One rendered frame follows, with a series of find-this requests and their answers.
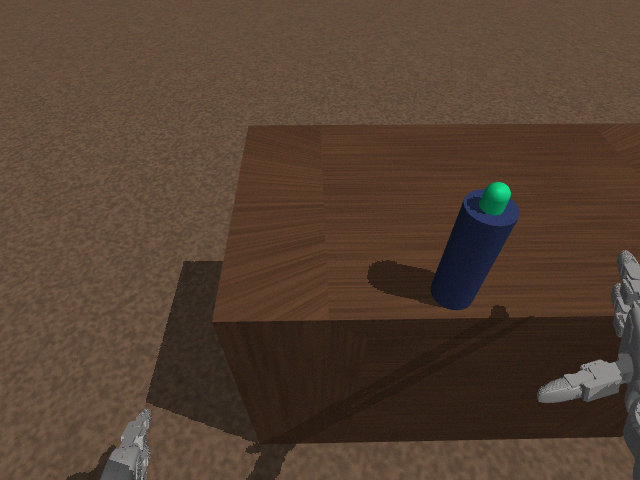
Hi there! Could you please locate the left robot hand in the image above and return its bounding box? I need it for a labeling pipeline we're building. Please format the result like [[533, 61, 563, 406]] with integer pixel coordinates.
[[100, 409, 151, 480]]

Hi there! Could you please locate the bottle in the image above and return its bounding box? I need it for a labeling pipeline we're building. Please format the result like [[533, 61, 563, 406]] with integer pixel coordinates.
[[431, 182, 520, 310]]

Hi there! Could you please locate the right robot arm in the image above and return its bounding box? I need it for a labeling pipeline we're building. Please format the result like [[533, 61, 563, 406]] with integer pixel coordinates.
[[623, 379, 640, 480]]

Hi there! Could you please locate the right robot hand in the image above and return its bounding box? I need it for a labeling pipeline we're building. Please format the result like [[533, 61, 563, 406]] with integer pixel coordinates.
[[537, 250, 640, 403]]

